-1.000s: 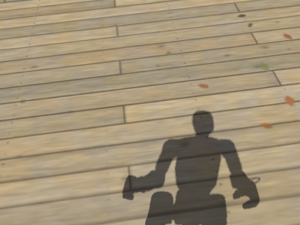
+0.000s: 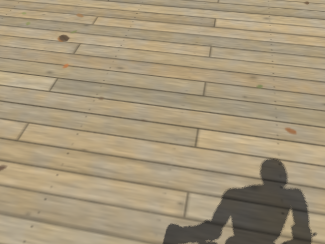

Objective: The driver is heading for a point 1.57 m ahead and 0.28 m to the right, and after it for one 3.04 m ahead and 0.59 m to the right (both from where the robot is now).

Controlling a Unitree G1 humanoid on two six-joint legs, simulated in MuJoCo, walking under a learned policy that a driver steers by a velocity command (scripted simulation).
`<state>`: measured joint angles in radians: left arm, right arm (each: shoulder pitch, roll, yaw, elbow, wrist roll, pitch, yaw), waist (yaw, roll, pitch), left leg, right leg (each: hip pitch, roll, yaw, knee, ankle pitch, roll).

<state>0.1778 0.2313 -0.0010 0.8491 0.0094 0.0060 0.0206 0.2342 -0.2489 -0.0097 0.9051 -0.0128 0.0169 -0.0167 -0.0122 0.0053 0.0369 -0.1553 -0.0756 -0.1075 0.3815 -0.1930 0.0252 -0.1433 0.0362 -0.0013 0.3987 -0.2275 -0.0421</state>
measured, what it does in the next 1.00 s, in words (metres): walks ahead: left foot, then right foot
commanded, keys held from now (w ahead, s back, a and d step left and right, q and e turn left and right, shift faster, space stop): no key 0.22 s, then w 0.78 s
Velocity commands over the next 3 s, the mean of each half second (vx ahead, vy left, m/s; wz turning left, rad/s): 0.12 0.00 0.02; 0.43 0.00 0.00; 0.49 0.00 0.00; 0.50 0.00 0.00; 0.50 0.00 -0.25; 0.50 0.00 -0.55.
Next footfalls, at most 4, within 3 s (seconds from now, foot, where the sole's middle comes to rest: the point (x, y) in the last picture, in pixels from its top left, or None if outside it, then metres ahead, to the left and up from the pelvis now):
0.54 left None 0.11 0.12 -0.78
1.00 right None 0.46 -0.04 -0.78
1.54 left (143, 190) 0.76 0.12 -0.78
2.10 right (179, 138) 1.06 -0.06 -0.78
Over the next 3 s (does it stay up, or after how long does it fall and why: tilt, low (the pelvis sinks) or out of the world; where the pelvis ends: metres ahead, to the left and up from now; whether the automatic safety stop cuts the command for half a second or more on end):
stays up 1.35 -0.01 0.00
